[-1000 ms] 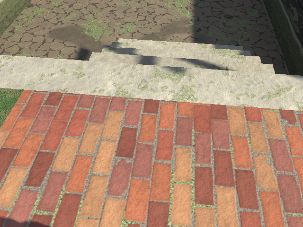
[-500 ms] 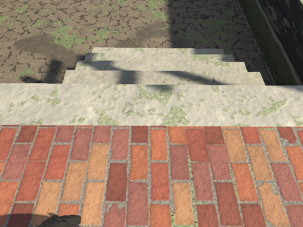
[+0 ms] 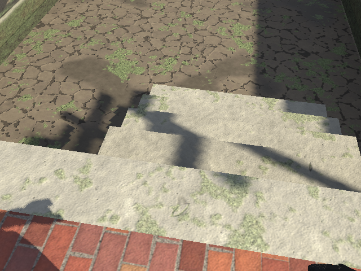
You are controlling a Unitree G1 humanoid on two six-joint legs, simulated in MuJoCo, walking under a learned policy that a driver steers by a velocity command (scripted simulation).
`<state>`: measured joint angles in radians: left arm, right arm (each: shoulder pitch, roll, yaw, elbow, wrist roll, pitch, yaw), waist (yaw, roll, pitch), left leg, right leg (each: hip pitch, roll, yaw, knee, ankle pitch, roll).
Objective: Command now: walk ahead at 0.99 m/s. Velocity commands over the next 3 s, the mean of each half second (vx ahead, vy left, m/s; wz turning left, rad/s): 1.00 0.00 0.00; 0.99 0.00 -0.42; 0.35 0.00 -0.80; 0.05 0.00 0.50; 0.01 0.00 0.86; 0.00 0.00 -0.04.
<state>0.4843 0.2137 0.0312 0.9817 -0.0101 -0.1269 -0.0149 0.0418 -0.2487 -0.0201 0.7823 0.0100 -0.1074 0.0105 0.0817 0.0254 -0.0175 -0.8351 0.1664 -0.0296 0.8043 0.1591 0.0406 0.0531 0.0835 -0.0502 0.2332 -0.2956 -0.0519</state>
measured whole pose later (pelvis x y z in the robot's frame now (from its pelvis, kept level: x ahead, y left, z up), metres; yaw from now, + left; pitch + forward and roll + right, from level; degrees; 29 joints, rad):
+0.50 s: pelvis +0.48 +0.06 +0.00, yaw +0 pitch +0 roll +2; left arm 0.06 0.25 0.02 0.75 -0.01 -0.10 -0.02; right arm 0.52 -0.21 -0.03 0.96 0.01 -0.12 0.02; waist -0.09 -0.03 -0.01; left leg 0.05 -0.09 0.04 0.25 -0.31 0.06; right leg -0.82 -0.16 0.03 0.81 0.15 -0.05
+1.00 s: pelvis +0.94 +0.01 -0.02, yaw -15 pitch +1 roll +0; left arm 0.53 0.22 0.05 0.80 -0.03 -0.06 0.04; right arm 0.03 -0.29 -0.05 0.65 -0.05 -0.15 0.04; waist 0.10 0.01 -0.01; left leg -0.75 0.09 -0.19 0.72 0.35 0.06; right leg -0.18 0.16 0.21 0.65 -0.45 -0.10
